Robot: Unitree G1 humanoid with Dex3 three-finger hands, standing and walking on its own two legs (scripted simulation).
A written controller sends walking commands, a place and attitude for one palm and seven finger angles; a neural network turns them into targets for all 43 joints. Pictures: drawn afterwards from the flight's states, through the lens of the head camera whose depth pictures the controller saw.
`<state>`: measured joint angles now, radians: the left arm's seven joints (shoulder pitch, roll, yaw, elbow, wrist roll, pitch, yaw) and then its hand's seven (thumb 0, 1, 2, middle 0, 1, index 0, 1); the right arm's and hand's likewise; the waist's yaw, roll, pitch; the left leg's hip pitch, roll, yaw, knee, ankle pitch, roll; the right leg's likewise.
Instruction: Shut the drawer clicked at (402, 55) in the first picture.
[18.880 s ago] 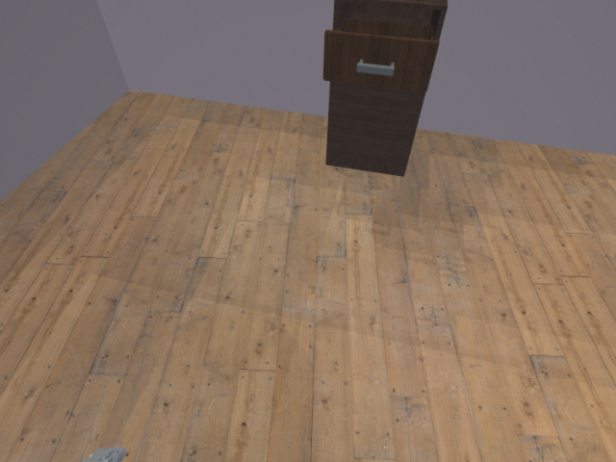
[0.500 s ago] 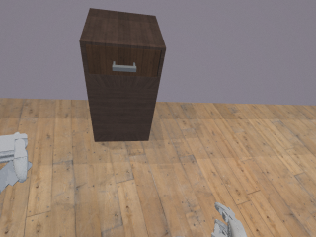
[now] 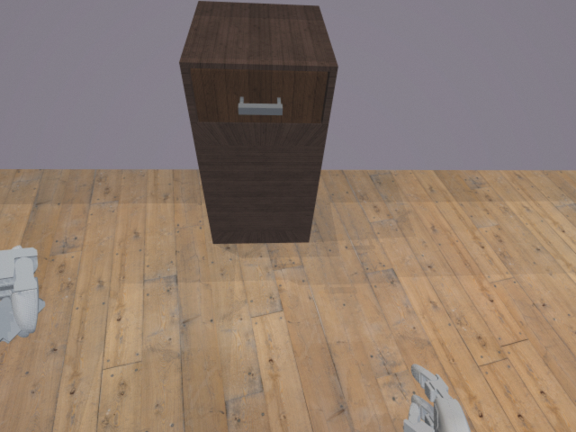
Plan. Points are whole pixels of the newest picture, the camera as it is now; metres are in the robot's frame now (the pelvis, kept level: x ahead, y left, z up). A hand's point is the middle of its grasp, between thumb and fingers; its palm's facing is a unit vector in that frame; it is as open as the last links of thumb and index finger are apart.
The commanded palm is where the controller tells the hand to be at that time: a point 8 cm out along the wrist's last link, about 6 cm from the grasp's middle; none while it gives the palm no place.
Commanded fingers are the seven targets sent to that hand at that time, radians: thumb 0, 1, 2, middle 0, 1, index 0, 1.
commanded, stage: stop stepping back and stand still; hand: left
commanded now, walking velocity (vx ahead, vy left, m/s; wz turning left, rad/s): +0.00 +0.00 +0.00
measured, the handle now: (260, 104) +0.93 +0.09 -0.06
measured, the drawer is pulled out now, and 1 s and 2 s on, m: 0.00 0.00 0.00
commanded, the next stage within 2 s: let the arm hang, fingers relaxed in 0.48 s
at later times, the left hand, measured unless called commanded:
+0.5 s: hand (63, 272) +0.24 +0.23 +0.17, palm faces +0.30 -0.82 -0.49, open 3.3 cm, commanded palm +0.18 +0.28 +0.19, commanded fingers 0.00 0.90 0.90 -1.40 -1.60 -1.40 -1.60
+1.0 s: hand out of the picture +0.01 +0.22 -0.16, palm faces +0.03 -0.98 -0.22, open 3.8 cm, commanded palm none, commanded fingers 0.00 0.90 0.90 -0.52 -0.65 -0.52 -0.65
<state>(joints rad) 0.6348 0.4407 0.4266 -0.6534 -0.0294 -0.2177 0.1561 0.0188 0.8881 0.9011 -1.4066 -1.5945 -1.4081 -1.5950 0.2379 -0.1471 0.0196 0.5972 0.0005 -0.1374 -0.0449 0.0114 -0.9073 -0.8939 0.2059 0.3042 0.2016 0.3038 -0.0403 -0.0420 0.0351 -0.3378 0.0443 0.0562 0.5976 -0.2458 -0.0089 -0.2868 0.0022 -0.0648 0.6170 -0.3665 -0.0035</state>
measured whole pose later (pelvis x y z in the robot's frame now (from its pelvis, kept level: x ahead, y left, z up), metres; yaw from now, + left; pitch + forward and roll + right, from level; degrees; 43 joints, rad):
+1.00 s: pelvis +0.02 +0.02 +0.01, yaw +1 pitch +0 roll -1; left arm 0.30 0.24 0.01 1.03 0.01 0.03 0.02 0.02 0.90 0.90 -0.87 -1.09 -0.87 -1.06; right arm 0.30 -0.18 0.02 1.05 -0.02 0.03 -0.02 0.01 -0.91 -0.89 0.20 0.30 0.20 0.30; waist 0.01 -0.03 0.07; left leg -0.25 0.01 0.01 0.47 -0.22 0.01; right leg -0.18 0.00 -0.08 0.43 -0.25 -0.01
